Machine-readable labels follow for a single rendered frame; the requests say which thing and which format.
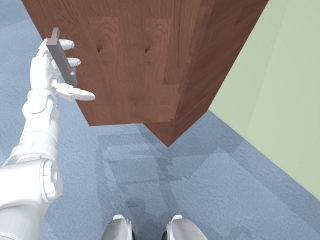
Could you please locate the cupboard door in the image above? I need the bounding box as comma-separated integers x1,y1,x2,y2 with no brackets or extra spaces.
21,0,201,126

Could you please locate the handle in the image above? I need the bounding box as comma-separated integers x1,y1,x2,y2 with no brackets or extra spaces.
46,27,78,87

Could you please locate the robot right shin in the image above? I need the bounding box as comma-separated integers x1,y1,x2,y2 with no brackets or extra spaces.
167,215,182,240

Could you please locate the robot left thigh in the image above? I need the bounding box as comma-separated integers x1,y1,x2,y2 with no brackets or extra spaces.
100,218,133,240

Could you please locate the left robot upper arm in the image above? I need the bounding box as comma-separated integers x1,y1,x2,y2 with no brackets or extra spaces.
0,158,63,240

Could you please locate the robot left forearm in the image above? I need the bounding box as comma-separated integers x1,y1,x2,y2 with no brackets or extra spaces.
0,88,60,169

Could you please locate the robot left hand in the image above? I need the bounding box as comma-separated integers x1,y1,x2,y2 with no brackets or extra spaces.
30,38,95,102

